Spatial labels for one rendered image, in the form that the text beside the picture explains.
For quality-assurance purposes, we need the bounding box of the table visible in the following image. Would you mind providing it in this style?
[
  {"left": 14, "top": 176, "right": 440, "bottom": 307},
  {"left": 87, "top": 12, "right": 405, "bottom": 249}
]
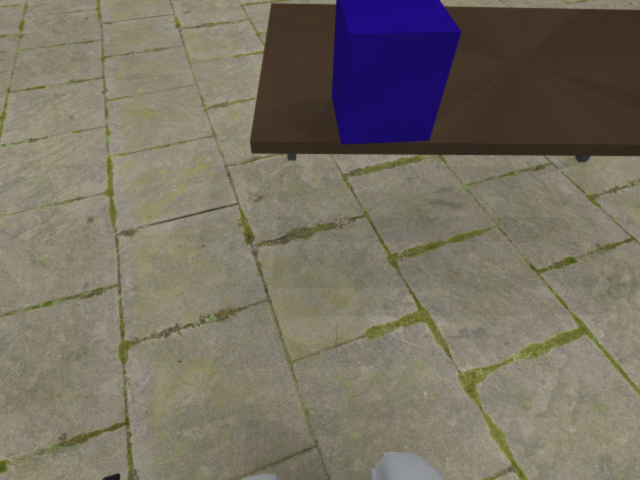
[{"left": 250, "top": 3, "right": 640, "bottom": 162}]

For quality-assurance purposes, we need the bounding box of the carton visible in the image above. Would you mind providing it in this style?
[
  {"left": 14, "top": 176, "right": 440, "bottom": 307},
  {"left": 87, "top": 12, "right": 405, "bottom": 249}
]
[{"left": 332, "top": 0, "right": 461, "bottom": 145}]

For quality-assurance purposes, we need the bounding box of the right robot thigh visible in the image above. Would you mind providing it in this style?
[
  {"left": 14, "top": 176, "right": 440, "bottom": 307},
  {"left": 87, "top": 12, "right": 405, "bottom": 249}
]
[{"left": 370, "top": 452, "right": 446, "bottom": 480}]

